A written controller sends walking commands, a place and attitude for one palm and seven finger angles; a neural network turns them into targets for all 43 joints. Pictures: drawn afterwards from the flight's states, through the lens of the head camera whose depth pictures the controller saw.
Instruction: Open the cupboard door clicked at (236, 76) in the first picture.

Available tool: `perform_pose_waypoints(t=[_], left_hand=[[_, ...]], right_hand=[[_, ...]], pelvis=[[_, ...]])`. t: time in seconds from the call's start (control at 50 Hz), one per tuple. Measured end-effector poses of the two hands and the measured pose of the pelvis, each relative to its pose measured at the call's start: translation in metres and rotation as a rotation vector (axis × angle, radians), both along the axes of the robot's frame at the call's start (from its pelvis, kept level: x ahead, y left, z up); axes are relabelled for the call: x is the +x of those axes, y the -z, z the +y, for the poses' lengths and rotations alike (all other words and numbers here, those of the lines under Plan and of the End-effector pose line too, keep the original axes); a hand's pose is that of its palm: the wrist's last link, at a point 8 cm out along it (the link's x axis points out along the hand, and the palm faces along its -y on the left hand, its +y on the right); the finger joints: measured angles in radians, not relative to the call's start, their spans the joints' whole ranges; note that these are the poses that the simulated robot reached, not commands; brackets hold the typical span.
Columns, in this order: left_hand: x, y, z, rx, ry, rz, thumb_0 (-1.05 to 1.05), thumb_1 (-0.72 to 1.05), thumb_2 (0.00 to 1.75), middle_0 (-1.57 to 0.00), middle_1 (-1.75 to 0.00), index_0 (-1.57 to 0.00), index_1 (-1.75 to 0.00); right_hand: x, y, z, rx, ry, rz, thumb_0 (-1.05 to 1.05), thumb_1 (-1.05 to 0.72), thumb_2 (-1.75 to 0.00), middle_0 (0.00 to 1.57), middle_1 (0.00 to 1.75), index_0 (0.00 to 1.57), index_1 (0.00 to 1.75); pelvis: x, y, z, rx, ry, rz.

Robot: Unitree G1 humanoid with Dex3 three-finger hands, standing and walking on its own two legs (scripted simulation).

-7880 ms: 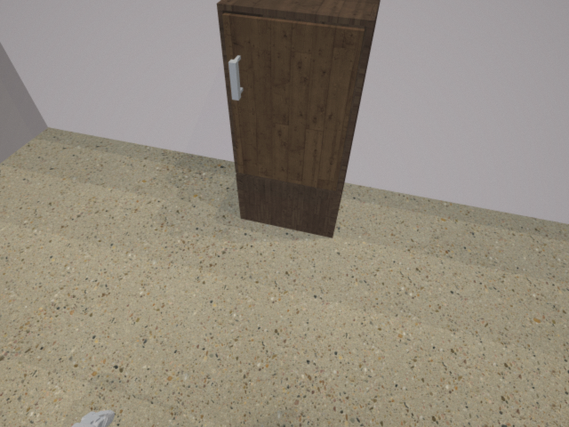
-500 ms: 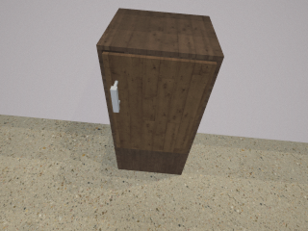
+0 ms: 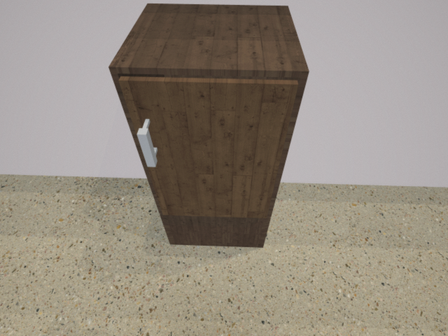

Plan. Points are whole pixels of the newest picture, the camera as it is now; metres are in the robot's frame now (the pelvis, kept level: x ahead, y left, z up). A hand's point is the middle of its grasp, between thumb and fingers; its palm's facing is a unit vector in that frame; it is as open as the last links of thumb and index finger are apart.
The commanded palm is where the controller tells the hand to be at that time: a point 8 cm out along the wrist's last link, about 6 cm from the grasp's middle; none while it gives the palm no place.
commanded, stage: come to a stop and stand still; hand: left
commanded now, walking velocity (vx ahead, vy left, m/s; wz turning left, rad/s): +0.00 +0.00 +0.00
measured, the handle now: (149, 143) +0.58 +0.23 -0.03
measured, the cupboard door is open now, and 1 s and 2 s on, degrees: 0 0 0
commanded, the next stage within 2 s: look again from close up in 0.10 s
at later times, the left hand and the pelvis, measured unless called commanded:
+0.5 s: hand out of the picture -0.05 +0.20 -0.18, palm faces +0.03 -0.98 -0.18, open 7.4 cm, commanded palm none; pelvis -0.04 +0.04 +0.00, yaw +0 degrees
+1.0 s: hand out of the picture -0.05 +0.19 -0.18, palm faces +0.02 -0.99 -0.16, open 7.4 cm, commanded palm none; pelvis -0.02 +0.04 -0.01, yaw -1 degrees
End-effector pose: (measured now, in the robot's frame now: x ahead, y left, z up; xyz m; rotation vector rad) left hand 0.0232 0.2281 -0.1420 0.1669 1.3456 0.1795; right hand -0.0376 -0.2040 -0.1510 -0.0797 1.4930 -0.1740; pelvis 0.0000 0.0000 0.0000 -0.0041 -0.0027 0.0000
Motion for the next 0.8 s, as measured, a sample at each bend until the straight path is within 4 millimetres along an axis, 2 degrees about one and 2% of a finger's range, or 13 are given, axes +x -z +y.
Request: perform_pose_waypoints(t=[0.1, 0.2, 0.34, 0.44, 0.6, 0.8], left_hand=[[-0.002, 0.000, -0.002, -0.005, -0.005, -0.008, 0.01, 0.95, 0.89, -0.20, -0.30, -0.20, -0.30], [-0.014, 0.000, -0.001, -0.010, -0.009, 0.006, 0.00, 0.94, 0.89, -0.20, -0.30, -0.20, -0.30], [-0.048, 0.008, 0.009, -0.016, 0.010, 0.031, 0.00, 0.92, 0.89, -0.20, -0.30, -0.20, -0.30], [-0.066, 0.010, 0.019, -0.039, 0.001, 0.041, 0.00, 0.92, 0.89, -0.20, -0.30, -0.20, -0.30], [-0.085, 0.008, 0.031, -0.048, -0.005, 0.048, 0.00, 0.91, 0.89, -0.20, -0.30, -0.20, -0.30], [-0.094, 0.007, 0.030, -0.055, -0.008, 0.079, 0.00, 0.91, 0.89, -0.19, -0.30, -0.19, -0.30]], right_hand=[[0.013, -0.002, -0.004, -0.011, -0.016, -0.040, 0.01, -0.91, -0.90, 0.20, 0.30, 0.19, 0.30], [0.021, -0.002, -0.006, -0.019, -0.027, -0.072, 0.01, -0.91, -0.90, 0.19, 0.30, 0.19, 0.30], [0.025, -0.002, -0.006, -0.057, -0.037, -0.166, 0.01, -0.92, -0.90, 0.19, 0.30, 0.19, 0.30], [0.015, -0.005, 0.011, -0.049, -0.056, -0.191, 0.01, -0.92, -0.90, 0.19, 0.30, 0.19, 0.30], [-0.012, -0.005, 0.035, -0.018, -0.056, -0.151, 0.01, -0.92, -0.90, 0.20, 0.30, 0.19, 0.30], [-0.032, -0.002, 0.048, 0.008, -0.033, -0.096, 0.01, -0.91, -0.90, 0.20, 0.30, 0.20, 0.30]], pelvis=[[-0.001, -0.001, -0.001, -0.003, 0.001, -0.007], [-0.004, -0.002, 0.000, -0.005, 0.004, -0.016], [-0.028, 0.005, 0.019, -0.015, 0.002, -0.030], [-0.035, 0.005, 0.031, -0.002, 0.006, -0.036], [-0.043, 0.003, 0.043, 0.008, 0.006, -0.035], [-0.043, 0.002, 0.048, 0.012, 0.011, -0.031]])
